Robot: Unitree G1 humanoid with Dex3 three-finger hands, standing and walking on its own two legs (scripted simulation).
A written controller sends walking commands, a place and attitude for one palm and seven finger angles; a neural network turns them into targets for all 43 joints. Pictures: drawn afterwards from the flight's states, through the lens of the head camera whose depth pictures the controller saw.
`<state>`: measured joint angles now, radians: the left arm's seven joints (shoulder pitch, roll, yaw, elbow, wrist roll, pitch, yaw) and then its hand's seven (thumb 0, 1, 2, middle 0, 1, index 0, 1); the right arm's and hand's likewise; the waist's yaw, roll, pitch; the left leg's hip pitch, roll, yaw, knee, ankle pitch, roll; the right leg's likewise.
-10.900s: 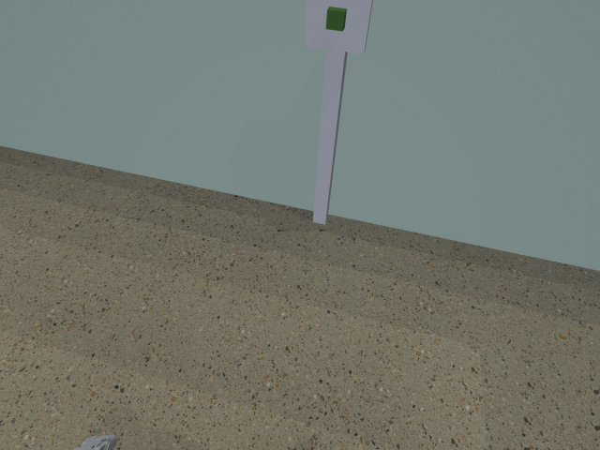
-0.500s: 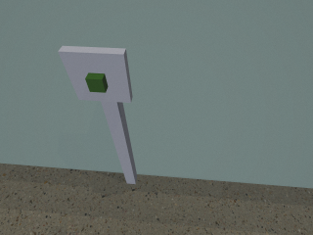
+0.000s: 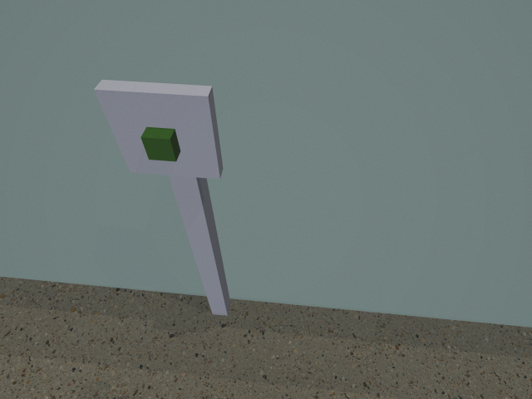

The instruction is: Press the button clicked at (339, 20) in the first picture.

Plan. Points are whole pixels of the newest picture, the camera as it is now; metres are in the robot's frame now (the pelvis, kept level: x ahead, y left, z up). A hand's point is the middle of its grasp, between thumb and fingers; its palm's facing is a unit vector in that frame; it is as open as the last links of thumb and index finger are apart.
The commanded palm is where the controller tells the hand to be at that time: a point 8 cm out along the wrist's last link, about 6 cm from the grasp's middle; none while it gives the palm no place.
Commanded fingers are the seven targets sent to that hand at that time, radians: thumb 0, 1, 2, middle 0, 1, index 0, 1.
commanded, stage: look again from close up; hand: left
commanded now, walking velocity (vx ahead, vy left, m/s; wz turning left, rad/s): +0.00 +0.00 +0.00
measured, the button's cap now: (162, 143) +0.48 +0.22 +0.12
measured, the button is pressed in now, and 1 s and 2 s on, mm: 0 0 0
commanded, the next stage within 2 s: raise the hand and make a fist in 0.44 s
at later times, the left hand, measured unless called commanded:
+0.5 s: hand out of the picture -0.01 +0.16 -0.18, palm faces +0.04 -0.98 -0.18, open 7.3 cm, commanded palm none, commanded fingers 0.00 0.90 0.90 -0.20 -0.30 -0.20 -0.30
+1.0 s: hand out of the picture +0.12 +0.17 -0.03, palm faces -0.01 -1.00 +0.03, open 5.1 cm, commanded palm +0.11 +0.24 -0.02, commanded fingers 0.00 0.90 0.90 -0.86 -1.02 -0.86 -1.02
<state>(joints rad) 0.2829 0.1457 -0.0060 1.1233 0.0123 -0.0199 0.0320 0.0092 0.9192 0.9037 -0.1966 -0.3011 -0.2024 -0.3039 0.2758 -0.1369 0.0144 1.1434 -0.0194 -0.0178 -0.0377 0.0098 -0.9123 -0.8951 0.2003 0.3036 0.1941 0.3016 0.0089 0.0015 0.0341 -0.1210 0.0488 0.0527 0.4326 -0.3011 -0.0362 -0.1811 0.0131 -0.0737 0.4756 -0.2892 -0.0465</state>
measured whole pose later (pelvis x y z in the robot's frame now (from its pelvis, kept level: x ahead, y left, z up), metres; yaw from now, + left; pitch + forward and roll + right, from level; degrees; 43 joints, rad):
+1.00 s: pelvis -0.06 +0.02 -0.07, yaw +1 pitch +8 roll +0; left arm 0.50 0.16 0.04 0.01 -0.19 -0.41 -0.24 0.01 0.91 0.90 -0.60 -0.74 -0.61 -0.74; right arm 0.13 -0.26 -0.06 0.42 0.02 -0.21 -0.01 0.01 -0.90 -0.90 0.20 0.30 0.19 0.30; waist 0.03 -0.04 -0.11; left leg -0.67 0.03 0.03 1.03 -0.50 -0.01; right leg -0.71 -0.04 -0.08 1.02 -0.46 -0.03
